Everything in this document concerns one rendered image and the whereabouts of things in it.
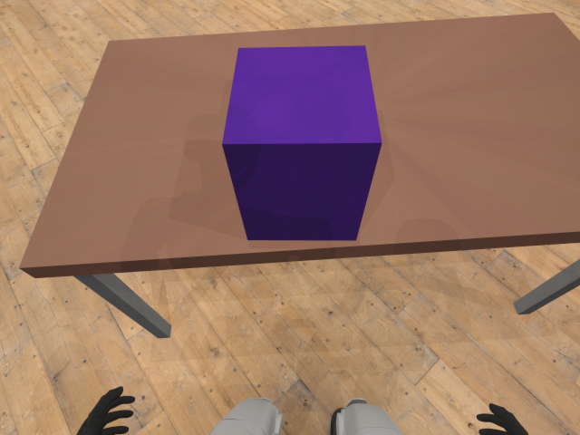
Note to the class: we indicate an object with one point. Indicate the robot left hand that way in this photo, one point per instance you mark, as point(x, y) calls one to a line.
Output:
point(99, 416)

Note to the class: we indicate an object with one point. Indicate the carton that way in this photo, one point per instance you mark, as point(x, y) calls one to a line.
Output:
point(302, 140)

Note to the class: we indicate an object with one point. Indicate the table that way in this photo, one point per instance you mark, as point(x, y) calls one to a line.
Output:
point(480, 126)

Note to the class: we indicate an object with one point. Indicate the robot right hand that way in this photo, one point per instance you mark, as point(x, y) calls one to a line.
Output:
point(502, 418)

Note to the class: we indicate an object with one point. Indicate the robot left thigh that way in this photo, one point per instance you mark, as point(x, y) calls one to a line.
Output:
point(251, 417)

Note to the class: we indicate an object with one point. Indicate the robot right shin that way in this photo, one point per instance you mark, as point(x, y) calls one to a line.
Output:
point(356, 401)

